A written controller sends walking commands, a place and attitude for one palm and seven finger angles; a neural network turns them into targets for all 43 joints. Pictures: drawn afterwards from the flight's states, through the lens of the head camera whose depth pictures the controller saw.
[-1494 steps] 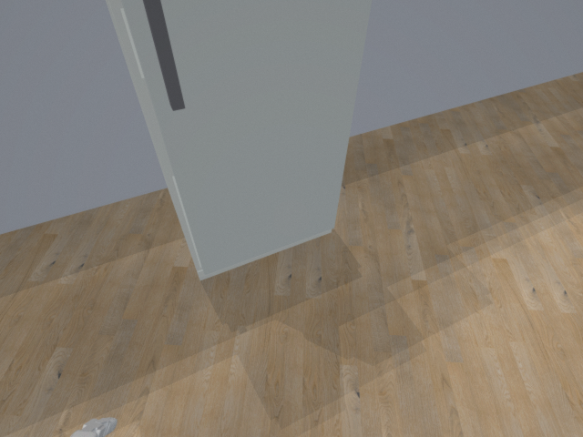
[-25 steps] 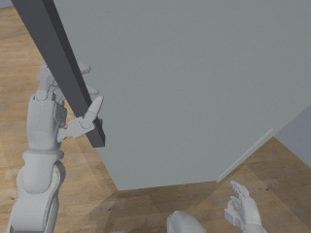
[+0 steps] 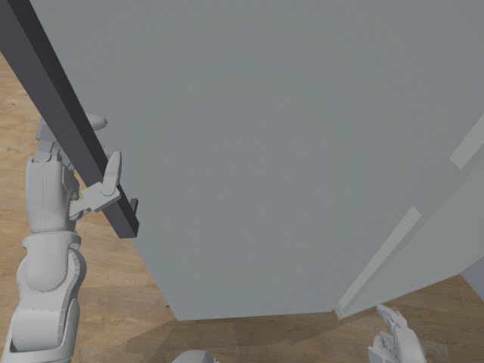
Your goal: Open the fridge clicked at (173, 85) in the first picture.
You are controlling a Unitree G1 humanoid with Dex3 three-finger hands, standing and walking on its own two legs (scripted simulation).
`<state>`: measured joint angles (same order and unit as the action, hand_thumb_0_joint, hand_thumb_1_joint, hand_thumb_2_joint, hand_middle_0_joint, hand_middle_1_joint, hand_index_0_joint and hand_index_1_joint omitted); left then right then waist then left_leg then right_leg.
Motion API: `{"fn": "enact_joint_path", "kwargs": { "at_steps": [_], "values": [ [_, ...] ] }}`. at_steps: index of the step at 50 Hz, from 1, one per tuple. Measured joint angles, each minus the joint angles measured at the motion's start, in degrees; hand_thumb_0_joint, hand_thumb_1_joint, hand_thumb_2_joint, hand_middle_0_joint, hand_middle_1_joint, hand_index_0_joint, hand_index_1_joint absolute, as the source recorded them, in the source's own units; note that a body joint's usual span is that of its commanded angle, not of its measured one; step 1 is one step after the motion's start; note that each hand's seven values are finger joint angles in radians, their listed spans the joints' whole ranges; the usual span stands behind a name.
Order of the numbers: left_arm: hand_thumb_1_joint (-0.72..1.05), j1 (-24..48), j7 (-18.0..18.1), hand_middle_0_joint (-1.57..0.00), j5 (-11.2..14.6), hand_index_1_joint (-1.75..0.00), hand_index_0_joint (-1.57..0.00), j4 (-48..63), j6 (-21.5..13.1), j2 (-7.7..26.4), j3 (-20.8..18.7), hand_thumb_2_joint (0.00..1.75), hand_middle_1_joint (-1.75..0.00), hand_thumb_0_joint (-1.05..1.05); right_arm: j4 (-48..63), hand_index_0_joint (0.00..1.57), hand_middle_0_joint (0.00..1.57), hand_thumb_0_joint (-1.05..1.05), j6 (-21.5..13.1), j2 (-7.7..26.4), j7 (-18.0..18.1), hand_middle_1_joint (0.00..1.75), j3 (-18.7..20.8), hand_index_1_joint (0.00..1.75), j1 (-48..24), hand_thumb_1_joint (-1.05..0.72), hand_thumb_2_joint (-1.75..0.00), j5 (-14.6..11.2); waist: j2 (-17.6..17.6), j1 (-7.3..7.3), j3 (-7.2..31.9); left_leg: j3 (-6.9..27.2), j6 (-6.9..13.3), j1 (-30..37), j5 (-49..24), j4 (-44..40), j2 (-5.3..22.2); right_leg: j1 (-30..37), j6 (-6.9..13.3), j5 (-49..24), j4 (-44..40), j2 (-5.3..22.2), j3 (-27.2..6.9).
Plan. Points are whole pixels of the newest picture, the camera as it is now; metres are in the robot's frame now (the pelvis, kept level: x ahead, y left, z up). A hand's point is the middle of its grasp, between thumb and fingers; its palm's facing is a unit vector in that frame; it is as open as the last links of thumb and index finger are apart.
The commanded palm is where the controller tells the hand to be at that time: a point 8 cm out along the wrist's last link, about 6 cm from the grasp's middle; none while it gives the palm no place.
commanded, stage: stop walking and hold the door back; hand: left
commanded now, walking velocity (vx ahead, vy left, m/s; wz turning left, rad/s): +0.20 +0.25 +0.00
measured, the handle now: (90, 136) +0.33 +0.21 +0.24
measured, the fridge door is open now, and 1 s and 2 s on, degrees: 75 69 71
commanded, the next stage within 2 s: loosen the grip on the handle in 1.38 s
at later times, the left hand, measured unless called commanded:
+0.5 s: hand (113, 150) +0.34 +0.19 +0.20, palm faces +0.27 -0.94 -0.21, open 6.5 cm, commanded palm +0.31 +0.25 +0.17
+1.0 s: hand (114, 149) +0.35 +0.20 +0.20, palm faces +0.13 -0.98 -0.14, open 6.5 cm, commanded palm +0.31 +0.27 +0.17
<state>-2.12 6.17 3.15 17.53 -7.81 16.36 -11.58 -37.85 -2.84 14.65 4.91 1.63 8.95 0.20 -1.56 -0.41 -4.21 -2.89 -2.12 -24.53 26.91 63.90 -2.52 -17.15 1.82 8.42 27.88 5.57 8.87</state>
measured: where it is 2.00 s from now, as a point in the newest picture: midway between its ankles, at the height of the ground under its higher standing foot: outside the picture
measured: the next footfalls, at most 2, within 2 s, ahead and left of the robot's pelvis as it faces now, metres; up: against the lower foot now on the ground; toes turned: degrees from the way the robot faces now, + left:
left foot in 0.18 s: -0.05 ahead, +0.10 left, +0.00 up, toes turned +4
right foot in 0.46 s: -0.04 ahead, -0.10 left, +0.00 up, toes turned -4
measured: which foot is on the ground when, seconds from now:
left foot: up 0.00-0.16, down 0.18-0.46, up 0.48-0.74, down 0.76-1.00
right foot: down 0.00-0.18, up 0.20-0.44, down 0.46-1.00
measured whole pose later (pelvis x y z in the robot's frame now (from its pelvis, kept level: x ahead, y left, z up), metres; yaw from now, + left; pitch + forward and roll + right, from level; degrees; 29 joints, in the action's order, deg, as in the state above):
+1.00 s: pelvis -0.08 +0.04 -0.01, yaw -2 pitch -1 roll -2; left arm 30.0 2.2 3.1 -19.7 -12.0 19.3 -14.5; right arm -37.7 -3.3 12.1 3.9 -1.2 12.6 -1.0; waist 1.2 -5.2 -4.9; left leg -5.6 0.4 -19.5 14.0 34.7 4.3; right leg -13.4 -1.2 16.0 30.9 0.7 2.2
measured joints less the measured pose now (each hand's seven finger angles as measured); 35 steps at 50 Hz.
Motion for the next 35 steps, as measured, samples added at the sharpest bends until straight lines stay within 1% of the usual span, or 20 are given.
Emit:
{"fn": "enact_joint_path", "kwargs": {
  "at_steps": [3,5,7,9,10,11,12,14,15,16,18,20,22,23,24,25,27,29,31,35],
  "values": [
    [0.51,6.3,0.0,-0.46,-0.4,-1.35,-0.24,-7.3,-0.9,0.3,3.1,0.86,-1.40,-0.07,-0.5,0.20,0.20,0.01,0.5,1.1,0.4,0.30,-0.1,0.30,1.4,-0.91,-0.90,0.0,-1.6,1.62,2.2,-0.4,1.2,5.7,0.3,-11.6,-0.4,-0.4,0.5,-2.3,-2.7,0.3,1.2],
    [0.51,11.1,0.2,-0.46,-0.7,-1.36,-0.27,-12.7,-1.4,0.2,4.8,0.86,-1.40,-0.06,-0.3,0.20,0.20,0.01,0.7,1.5,0.3,0.30,-0.4,0.30,1.6,-0.91,-0.90,-0.2,-2.6,2.25,3.3,-0.5,2.2,9.4,1.1,-19.5,-0.4,-1.1,0.7,-4.1,-4.3,0.4,1.7],
    [0.52,15.4,0.3,-0.46,-0.9,-1.37,-0.29,-17.6,-1.9,0.2,5.7,0.87,-1.40,-0.05,0.3,0.20,0.20,0.01,1.0,1.7,-0.2,0.30,-0.8,0.30,1.3,-0.91,-0.90,-0.3,-3.1,2.25,4.0,-0.7,3.2,13.5,0.6,-28.5,-0.4,-2.0,0.6,-5.8,-5.5,0.4,1.8],
    [0.52,19.4,0.3,-0.46,-0.7,-1.37,-0.30,-22.2,-2.6,0.5,6.0,0.87,-1.40,-0.04,1.3,0.20,0.20,0.01,1.2,2.1,-0.6,0.30,-1.0,0.30,0.7,-0.91,-0.90,-0.3,-1.9,1.32,4.4,-0.2,5.0,16.9,-0.5,-37.7,0.3,-3.8,-0.3,-4.5,-4.6,-0.6,2.2],
    [0.52,21.4,0.4,-0.46,-0.5,-1.37,-0.29,-24.8,-3.1,0.7,6.0,0.86,-1.40,-0.04,1.6,0.20,0.20,0.01,1.3,1.7,-0.7,0.30,-1.0,0.30,0.3,-0.91,-0.90,-0.3,-1.7,0.80,3.9,-0.1,5.6,16.6,-4.1,-38.5,0.4,-4.8,-1.6,-0.1,-2.6,-0.8,1.5],
    [0.52,23.3,0.4,-0.46,-0.3,-1.38,-0.29,-27.4,-3.2,0.6,6.0,0.86,-1.40,-0.04,2.1,0.20,0.20,0.01,1.1,1.4,-0.9,0.30,-1.0,0.30,0.4,-0.91,-0.90,-0.5,-0.8,0.44,3.3,0.1,6.1,15.9,-7.5,-37.9,1.0,-6.1,-2.7,5.2,2.8,-1.7,0.5],
    [0.52,25.2,0.2,-0.46,-0.3,-1.38,-0.29,-30.1,-2.7,0.4,6.1,0.85,-1.40,-0.04,2.5,0.20,0.20,0.01,0.8,1.1,-1.1,0.30,-0.9,0.30,1.0,-0.91,-0.90,-0.6,0.9,0.04,2.8,0.7,6.5,15.2,-10.4,-37.2,1.9,-7.8,-3.1,9.5,11.1,-3.0,-0.5],
    [0.52,29.1,0.0,-0.46,-1.0,-1.39,-0.29,-36.0,-2.3,0.4,6.6,0.84,-1.40,-0.05,1.8,0.20,0.20,0.01,0.3,-0.3,-1.1,0.30,-1.1,0.30,2.4,-0.91,-0.90,-1.1,3.1,-0.51,2.6,2.2,6.1,14.5,-12.0,-36.8,3.1,-10.1,-3.4,12.8,25.2,-5.2,-2.7],
    [0.52,31.5,-0.4,-0.46,-1.2,-1.39,-0.29,-39.2,-2.1,0.5,7.1,0.84,-1.40,-0.05,1.1,0.20,0.20,0.00,0.3,-1.1,-1.1,0.30,-1.4,0.30,3.3,-0.91,-0.90,-1.5,3.7,-0.32,2.7,2.9,5.7,14.1,-12.3,-37.1,3.4,-10.5,-3.4,13.3,28.7,-5.8,-3.6],
    [0.52,34.0,-0.9,-0.46,-1.3,-1.39,-0.30,-42.2,-1.7,0.6,7.5,0.84,-1.40,-0.05,0.4,0.20,0.20,0.00,0.6,-1.8,-1.1,0.30,-1.9,0.30,4.2,-0.91,-0.90,-1.8,4.0,0.13,2.7,3.4,5.2,13.6,-12.5,-37.2,3.7,-10.2,-3.4,13.9,29.6,-6.0,-4.1],
    [0.53,38.7,-1.5,-0.45,-1.1,-1.40,-0.30,-47.0,-0.9,0.9,7.8,0.84,-1.40,-0.05,-1.1,0.20,0.20,0.00,1.1,-3.3,-0.9,0.30,-3.3,0.30,5.4,-0.91,-0.90,-2.2,3.9,1.42,2.1,3.4,4.3,12.8,-13.0,-37.0,3.9,-7.9,-3.5,14.7,25.5,-5.6,-4.5],
    [0.55,42.6,-2.0,-0.45,-0.9,-1.40,-0.31,-51.0,-0.5,1.8,7.1,0.84,-1.40,-0.04,-2.4,0.20,0.20,0.00,1.3,-4.7,-0.7,0.30,-4.5,0.30,6.1,-0.91,-0.90,-2.2,3.6,2.41,1.3,2.8,3.5,11.6,-12.5,-35.3,4.2,-3.9,-3.5,14.9,16.6,-5.2,-4.3],
    [0.55,45.6,-2.8,-0.45,-1.0,-1.40,-0.32,-54.0,-0.2,3.7,5.6,0.84,-1.40,-0.05,-3.1,0.20,0.20,0.01,1.4,-5.6,-0.7,0.30,-5.6,0.30,6.6,-0.90,-0.90,-2.1,2.8,2.72,0.7,1.8,2.7,9.4,-10.7,-31.2,4.2,1.3,-3.0,13.0,5.9,-4.5,-4.5],
    [0.55,46.9,-3.1,-0.45,-1.1,-1.40,-0.32,-55.3,-0.1,4.8,4.4,0.84,-1.40,-0.05,-3.4,0.20,0.20,0.01,1.4,-5.7,-0.7,0.30,-5.8,0.30,6.5,-0.90,-0.90,-2.0,2.7,2.48,0.6,1.3,2.6,7.7,-9.1,-27.9,4.3,2.1,-2.1,9.5,2.9,-4.5,-5.3],
    [0.56,47.6,-3.1,-0.45,-1.1,-1.40,-0.32,-56.4,-0.4,5.4,2.8,0.84,-1.40,-0.05,-4.1,0.20,0.20,0.01,1.6,-5.3,-0.6,0.30,-5.6,0.30,5.6,-0.90,-0.90,-1.9,3.8,1.67,-0.4,2.1,2.6,5.8,-6.1,-23.1,4.5,1.4,-1.5,6.9,4.0,-5.2,-5.2],
    [0.56,48.2,-3.1,-0.45,-1.3,-1.40,-0.32,-57.6,-0.8,5.7,1.3,0.84,-1.40,-0.06,-4.8,0.20,0.20,0.01,1.8,-4.7,-0.3,0.30,-5.1,0.30,4.9,-0.90,-0.90,-1.7,4.8,0.51,-1.5,3.2,2.4,3.9,-3.5,-17.5,4.1,1.3,-1.3,6.3,5.1,-5.4,-5.0],
    [0.57,48.6,-3.4,-0.45,-1.8,-1.40,-0.33,-59.8,-1.3,6.1,-0.9,0.83,-1.40,-0.07,-5.9,0.21,0.20,0.01,1.4,-3.3,0.0,0.30,-3.9,0.30,4.6,-0.90,-0.90,-1.8,5.5,-1.34,-2.5,3.8,2.1,0.5,-1.6,-9.3,2.7,1.9,-1.7,6.5,5.3,-4.7,-5.1],
    [0.58,48.5,-4.1,-0.45,-2.2,-1.40,-0.34,-61.4,-1.5,6.5,-2.4,0.81,-1.40,-0.08,-6.6,0.20,0.20,0.01,0.9,-1.7,0.5,0.30,-3.0,0.30,4.8,-0.91,-0.90,-1.8,4.8,-2.43,-2.8,3.2,1.8,-1.5,-2.2,-5.7,2.2,2.7,-2.3,6.4,4.4,-3.6,-6.1],
    [0.59,48.3,-4.7,-0.45,-2.4,-1.40,-0.36,-63.0,-2.0,6.6,-3.6,0.80,-1.40,-0.09,-6.9,0.20,0.20,0.01,0.4,-0.1,0.9,0.30,-2.6,0.30,5.3,-0.91,-0.90,-1.6,3.6,-3.35,-2.6,2.1,1.6,-1.9,-3.8,-7.3,2.6,3.6,-2.9,6.0,3.3,-2.4,-7.1],
    [0.59,46.3,-5.2,-0.45,-2.2,-1.40,-0.38,-61.2,-2.3,6.2,-4.7,0.79,-1.40,-0.08,-5.9,0.20,0.20,0.01,-0.3,2.8,1.3,0.30,-1.5,0.30,6.6,-0.91,-0.90,-1.2,1.4,-4.94,-1.8,-0.4,1.8,2.6,-8.0,-21.8,4.3,4.6,-4.2,6.2,2.8,-0.8,-8.6]
  ]
}}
